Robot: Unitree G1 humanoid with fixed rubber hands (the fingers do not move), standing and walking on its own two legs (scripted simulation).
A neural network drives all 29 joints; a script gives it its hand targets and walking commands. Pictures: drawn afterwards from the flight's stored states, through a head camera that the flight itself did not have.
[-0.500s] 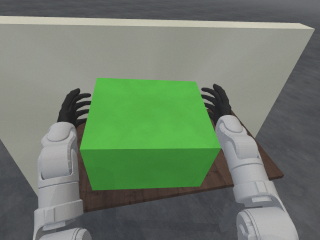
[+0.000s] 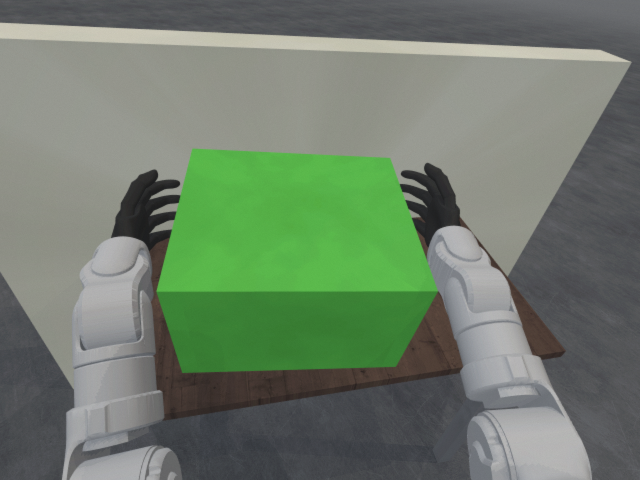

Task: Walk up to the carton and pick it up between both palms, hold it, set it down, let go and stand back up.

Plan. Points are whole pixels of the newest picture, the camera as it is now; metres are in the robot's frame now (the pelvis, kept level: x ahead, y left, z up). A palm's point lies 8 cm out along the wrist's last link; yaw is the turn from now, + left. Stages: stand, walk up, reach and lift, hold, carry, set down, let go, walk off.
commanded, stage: hold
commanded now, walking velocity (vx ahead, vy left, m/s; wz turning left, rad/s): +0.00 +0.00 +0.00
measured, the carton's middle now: (293, 257) +0.37 +0.01 +0.13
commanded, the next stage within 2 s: set down in 0.18 s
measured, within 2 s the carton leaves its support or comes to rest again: neither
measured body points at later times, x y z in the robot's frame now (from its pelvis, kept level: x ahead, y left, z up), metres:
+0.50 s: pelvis +0.01 +0.00 +0.00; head -0.05 +0.02 +0.45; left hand +0.36 +0.19 +0.21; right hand +0.38 -0.17 +0.21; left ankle +0.04 +0.11 -0.75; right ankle -0.01 -0.11 -0.75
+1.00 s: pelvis +0.03 -0.01 +0.00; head +0.01 +0.03 +0.45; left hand +0.39 +0.19 +0.14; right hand +0.41 -0.18 +0.15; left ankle +0.04 +0.11 -0.75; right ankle -0.01 -0.11 -0.75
